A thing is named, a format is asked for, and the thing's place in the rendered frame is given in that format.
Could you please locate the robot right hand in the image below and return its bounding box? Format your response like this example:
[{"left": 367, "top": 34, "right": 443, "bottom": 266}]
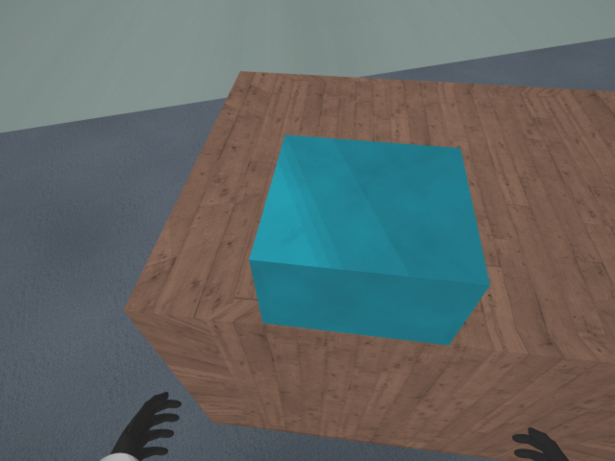
[{"left": 512, "top": 427, "right": 569, "bottom": 461}]

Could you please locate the pedestal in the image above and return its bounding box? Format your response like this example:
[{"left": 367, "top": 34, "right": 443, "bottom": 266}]
[{"left": 124, "top": 71, "right": 615, "bottom": 461}]

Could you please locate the robot left hand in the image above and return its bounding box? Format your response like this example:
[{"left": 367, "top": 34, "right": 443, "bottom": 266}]
[{"left": 110, "top": 392, "right": 182, "bottom": 461}]

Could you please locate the carton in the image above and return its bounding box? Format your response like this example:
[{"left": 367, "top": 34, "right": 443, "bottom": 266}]
[{"left": 249, "top": 135, "right": 490, "bottom": 346}]

